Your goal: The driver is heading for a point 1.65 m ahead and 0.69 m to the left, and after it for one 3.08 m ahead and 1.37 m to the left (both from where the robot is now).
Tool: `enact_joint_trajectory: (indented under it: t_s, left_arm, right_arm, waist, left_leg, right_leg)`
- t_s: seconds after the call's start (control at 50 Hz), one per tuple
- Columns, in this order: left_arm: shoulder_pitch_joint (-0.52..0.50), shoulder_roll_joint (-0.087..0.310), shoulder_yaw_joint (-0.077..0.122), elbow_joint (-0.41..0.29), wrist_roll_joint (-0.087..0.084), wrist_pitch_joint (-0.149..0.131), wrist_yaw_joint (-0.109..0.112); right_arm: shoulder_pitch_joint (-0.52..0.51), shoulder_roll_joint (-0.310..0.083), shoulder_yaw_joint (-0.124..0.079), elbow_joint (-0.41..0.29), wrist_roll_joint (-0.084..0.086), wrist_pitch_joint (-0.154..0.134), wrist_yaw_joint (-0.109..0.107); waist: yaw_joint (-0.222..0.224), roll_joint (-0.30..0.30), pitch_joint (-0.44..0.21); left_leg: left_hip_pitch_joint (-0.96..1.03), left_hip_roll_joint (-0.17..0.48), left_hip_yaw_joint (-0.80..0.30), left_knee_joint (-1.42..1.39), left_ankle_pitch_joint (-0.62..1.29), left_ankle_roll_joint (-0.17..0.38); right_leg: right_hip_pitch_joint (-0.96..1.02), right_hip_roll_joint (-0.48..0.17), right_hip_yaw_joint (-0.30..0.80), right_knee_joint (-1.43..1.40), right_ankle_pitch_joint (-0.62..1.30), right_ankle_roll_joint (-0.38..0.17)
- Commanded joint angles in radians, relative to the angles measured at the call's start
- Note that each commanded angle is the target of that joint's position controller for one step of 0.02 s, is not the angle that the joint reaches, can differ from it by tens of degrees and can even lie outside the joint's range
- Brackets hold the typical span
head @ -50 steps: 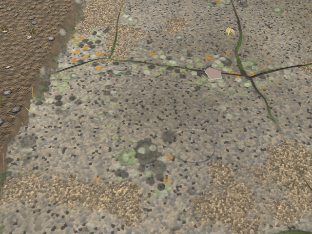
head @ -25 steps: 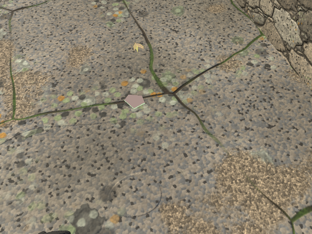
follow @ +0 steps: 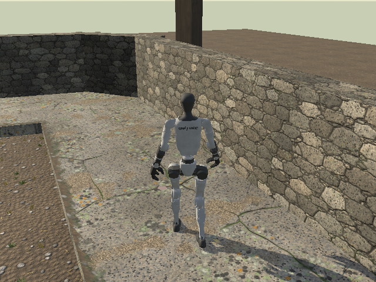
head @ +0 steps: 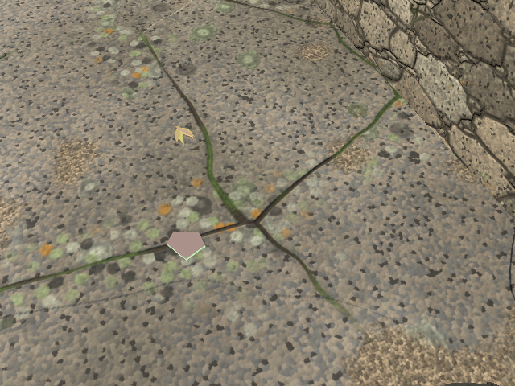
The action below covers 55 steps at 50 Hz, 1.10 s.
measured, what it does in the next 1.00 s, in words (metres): steps on the spot, turning left: right foot, then left foot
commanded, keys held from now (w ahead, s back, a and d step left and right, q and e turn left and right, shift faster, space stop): q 0.86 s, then no key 0.14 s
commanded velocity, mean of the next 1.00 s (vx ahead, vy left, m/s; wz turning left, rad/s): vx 0.04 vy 0.00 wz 0.43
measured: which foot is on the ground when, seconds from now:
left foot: down 0.00-0.36, up 0.38-0.76, down 0.78-1.00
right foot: up 0.00-0.34, down 0.36-0.78, up 0.80-1.00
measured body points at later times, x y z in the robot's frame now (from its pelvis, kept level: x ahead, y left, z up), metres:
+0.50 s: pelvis +0.06 -0.02 +0.02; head +0.09 -0.04 +0.47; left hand +0.11 +0.28 -0.08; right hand +0.27 -0.28 -0.10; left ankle +0.05 +0.11 -0.65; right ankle +0.10 -0.13 -0.72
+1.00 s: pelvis +0.05 +0.02 +0.02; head +0.07 +0.06 +0.47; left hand +0.02 +0.35 -0.10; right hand +0.33 -0.14 -0.06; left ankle +0.02 +0.11 -0.72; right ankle +0.14 -0.11 -0.65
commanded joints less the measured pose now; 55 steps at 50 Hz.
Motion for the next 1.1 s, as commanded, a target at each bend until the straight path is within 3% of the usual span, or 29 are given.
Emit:
enact_joint_trajectory:
  t_s: [0.02,0.04,0.06,0.1,0.16,0.28,0.34,0.36,0.38,0.4,0.42,0.44,0.46,0.48,0.54,0.58,0.62,0.7,0.74,0.76,0.78,0.8,0.82,0.84,0.86,0.88,0.94,1.02,1.1]
  left_arm:
    - [0.160,0.130,0.018,-0.025,-0.011,0.010,-0.006]
    - [0.064,0.136,0.023,-0.043,-0.011,0.029,0.001]
    - [0.006,0.136,0.028,-0.062,-0.006,0.046,0.008]
    - [-0.015,0.116,0.031,-0.073,-0.002,0.064,0.026]
    - [0.000,0.076,0.023,-0.059,0.000,0.055,0.042]
    - [-0.055,0.079,0.020,-0.073,-0.005,0.035,0.030]
    - [0.003,0.093,0.027,-0.057,-0.005,0.020,0.017]
    - [0.041,0.155,0.042,-0.060,0.009,0.020,0.022]
    - [0.014,0.246,0.064,-0.068,0.036,0.028,0.026]
    - [-0.054,0.214,0.055,-0.105,0.067,0.023,0.024]
    - [-0.127,0.159,0.037,-0.135,0.060,0.017,0.031]
    - [-0.181,0.133,0.031,-0.148,0.037,0.013,0.033]
    - [-0.198,0.122,0.026,-0.153,0.017,0.011,0.034]
    - [-0.190,0.117,0.021,-0.151,0.011,0.012,0.035]
    - [-0.128,0.128,0.024,-0.136,0.015,0.028,0.042]
    - [-0.099,0.153,0.034,-0.129,0.015,0.037,0.045]
    - [-0.105,0.184,0.045,-0.133,0.011,0.042,0.041]
    - [-0.115,0.211,0.059,-0.132,-0.009,0.042,0.021]
    - [-0.138,0.207,0.060,-0.125,-0.030,0.040,0.015]
    - [-0.089,0.177,0.053,-0.102,-0.029,0.036,0.010]
    - [-0.062,0.129,0.040,-0.107,0.004,0.033,0.004]
    - [-0.124,0.078,0.017,-0.176,0.042,0.028,0.006]
    - [-0.204,0.133,0.032,-0.189,0.019,0.025,0.011]
    - [-0.213,0.152,0.040,-0.189,-0.004,0.030,0.014]
    - [-0.194,0.153,0.044,-0.170,-0.002,0.034,0.023]
    - [-0.178,0.164,0.049,-0.157,0.006,0.041,0.032]
    - [-0.111,0.138,0.045,-0.137,0.006,0.043,0.026]
    - [-0.146,0.096,0.021,-0.150,0.003,0.043,0.017]
    - [-0.154,0.113,0.019,-0.158,-0.005,0.038,0.005]
  right_arm:
    - [0.175,-0.120,-0.022,0.002,0.041,0.025,0.010]
    - [0.112,-0.118,-0.020,-0.017,0.044,0.041,0.009]
    - [0.055,-0.131,-0.021,-0.035,0.037,0.054,0.004]
    - [0.016,-0.179,-0.039,-0.051,0.024,0.077,-0.010]
    - [0.033,-0.183,-0.052,-0.058,0.026,0.094,-0.031]
    - [0.051,-0.189,-0.066,-0.077,0.044,0.125,-0.054]
    - [0.048,-0.178,-0.063,-0.092,0.059,0.144,-0.064]
    - [0.066,-0.145,-0.053,-0.099,0.059,0.146,-0.065]
    - [0.049,-0.099,-0.045,-0.138,0.060,0.138,-0.061]
    - [0.070,-0.160,-0.063,-0.135,0.045,0.124,-0.056]
    - [0.117,-0.203,-0.083,-0.107,0.050,0.125,-0.050]
    - [0.164,-0.200,-0.088,-0.078,0.053,0.138,-0.051]
    - [0.183,-0.187,-0.087,-0.065,0.047,0.151,-0.057]
    - [0.179,-0.165,-0.082,-0.069,0.047,0.160,-0.057]
    - [0.093,-0.125,-0.063,-0.129,0.061,0.166,-0.046]
    - [0.056,-0.110,-0.051,-0.163,0.058,0.165,-0.036]
    - [0.042,-0.102,-0.042,-0.188,0.056,0.165,-0.022]
    - [0.062,-0.134,-0.054,-0.208,0.058,0.174,-0.005]
    - [0.123,-0.132,-0.062,-0.194,0.057,0.178,0.001]
    - [0.169,-0.156,-0.074,-0.180,0.055,0.178,-0.008]
    - [0.216,-0.255,-0.103,-0.182,0.056,0.175,-0.024]
    - [0.215,-0.346,-0.113,-0.211,0.030,0.166,-0.030]
    - [0.250,-0.295,-0.101,-0.209,0.007,0.142,-0.019]
    - [0.201,-0.269,-0.089,-0.205,0.011,0.125,-0.019]
    - [0.140,-0.244,-0.085,-0.208,0.030,0.120,-0.027]
    - [0.092,-0.207,-0.071,-0.217,0.046,0.124,-0.035]
    - [0.075,-0.181,-0.054,-0.221,0.035,0.131,-0.050]
    - [0.088,-0.181,-0.049,-0.206,0.031,0.132,-0.057]
    - [0.092,-0.184,-0.042,-0.190,0.025,0.134,-0.043]
  waist:
    - [-0.053,0.172,-0.338]
    - [-0.060,0.106,-0.233]
    - [-0.053,0.081,-0.149]
    - [-0.033,0.115,-0.093]
    - [-0.033,0.155,-0.138]
    - [-0.047,0.156,-0.144]
    - [-0.002,0.141,-0.126]
    - [0.003,0.059,-0.130]
    - [-0.031,-0.218,-0.083]
    - [-0.035,-0.264,-0.090]
    - [-0.070,-0.182,-0.096]
    - [-0.095,-0.129,-0.087]
    - [-0.092,-0.111,-0.081]
    - [-0.081,-0.110,-0.069]
    - [-0.031,-0.138,-0.057]
    - [-0.006,-0.154,-0.080]
    - [0.002,-0.168,-0.096]
    - [-0.006,-0.188,-0.098]
    - [-0.050,-0.172,-0.101]
    - [-0.060,-0.117,-0.117]
    - [-0.054,0.095,-0.150]
    - [-0.057,0.330,-0.156]
    - [-0.135,0.206,-0.230]
    - [-0.102,0.168,-0.172]
    - [-0.070,0.125,-0.135]
    - [-0.052,0.115,-0.119]
    - [-0.024,0.124,-0.154]
    - [-0.051,0.140,-0.136]
    - [-0.073,0.156,-0.095]
  left_leg:
    - [0.596,0.370,-0.524,-0.084,0.370,0.290]
    - [0.477,0.325,-0.486,-0.129,0.148,0.250]
    - [0.356,0.301,-0.457,-0.174,0.000,0.229]
    - [0.201,0.236,-0.399,-0.238,-0.138,0.188]
    - [0.179,0.188,-0.346,-0.243,-0.127,0.181]
    - [0.165,0.176,-0.408,-0.241,-0.236,0.166]
    - [0.090,0.120,-0.405,-0.182,-0.286,0.108]
    - [-0.012,0.070,-0.353,-0.067,-0.364,0.053]
    - [-0.183,-0.088,-0.140,0.177,-0.464,-0.002]
    - [-0.175,-0.063,-0.128,0.425,-0.539,-0.036]
    - [-0.155,-0.046,-0.156,0.558,-0.490,-0.047]
    - [-0.157,-0.042,-0.140,0.621,-0.436,-0.065]
    - [-0.181,-0.033,-0.130,0.678,-0.386,-0.085]
    - [-0.193,-0.026,-0.121,0.721,-0.362,-0.104]
    - [-0.217,0.005,-0.063,0.614,-0.301,-0.140]
    - [-0.179,0.031,-0.044,0.502,-0.306,-0.149]
    - [-0.090,0.046,-0.009,0.398,-0.329,-0.137]
    - [0.045,0.030,0.055,0.219,-0.317,-0.087]
    - [0.169,0.004,0.084,0.019,-0.181,-0.036]
    - [0.297,-0.009,0.055,-0.085,-0.059,-0.001]
    - [0.502,0.153,-0.186,-0.109,0.279,0.066]
    - [0.567,0.406,-0.529,-0.085,0.594,0.283]
    - [0.524,0.420,-0.530,-0.117,0.508,0.365]
    - [0.479,0.355,-0.431,-0.125,0.408,0.312]
    - [0.435,0.289,-0.363,-0.126,0.303,0.246]
    - [0.401,0.263,-0.328,-0.129,0.269,0.209]
    - [0.329,0.219,-0.261,-0.137,0.287,0.203]
    - [0.318,0.206,-0.262,-0.145,0.142,0.198]
    - [0.254,0.215,-0.309,-0.144,0.024,0.207]
  right_leg:
    - [-0.329,-0.059,0.026,0.442,-0.172,0.065]
    - [-0.372,-0.079,-0.008,0.453,-0.119,0.075]
    - [-0.387,-0.092,-0.027,0.418,-0.078,0.075]
    - [-0.316,-0.101,-0.045,0.293,-0.018,0.065]
    - [-0.232,-0.073,-0.067,0.141,0.038,0.065]
    - [-0.155,-0.049,-0.056,-0.072,0.168,0.063]
    - [0.003,-0.053,-0.077,-0.314,0.286,0.023]
    - [0.101,-0.195,0.033,-0.398,0.256,-0.027]
    - [0.080,-0.400,0.282,-0.487,0.279,-0.151]
    - [-0.002,-0.501,0.379,-0.508,0.410,-0.239]
    - [-0.013,-0.459,0.290,-0.482,0.493,-0.224]
    - [-0.008,-0.394,0.180,-0.453,0.534,-0.175]
    - [0.020,-0.361,0.118,-0.435,0.554,-0.149]
    - [0.022,-0.350,0.071,-0.426,0.614,-0.150]
    - [0.087,-0.333,-0.012,-0.428,0.644,-0.172]
    - [0.134,-0.354,-0.030,-0.417,0.653,-0.184]
    - [0.117,-0.373,-0.060,-0.409,0.669,-0.188]
    - [0.093,-0.404,-0.089,-0.369,0.686,-0.176]
    - [0.057,-0.391,-0.130,-0.286,0.653,-0.122]
    - [-0.012,-0.358,-0.181,-0.197,0.568,-0.060]
    - [-0.225,-0.272,-0.273,0.047,0.299,0.037]
    - [-0.517,-0.121,-0.244,0.294,-0.204,0.113]
    - [-0.523,-0.114,-0.087,0.450,-0.213,0.110]
    - [-0.538,-0.128,-0.063,0.480,-0.128,0.095]
    - [-0.542,-0.140,-0.055,0.448,-0.035,0.089]
    - [-0.531,-0.147,-0.051,0.416,0.028,0.092]
    - [-0.412,-0.120,-0.076,0.383,0.142,0.106]
    - [-0.335,-0.128,-0.075,0.148,0.178,0.107]
    - [-0.214,-0.118,-0.089,-0.018,0.144,0.092]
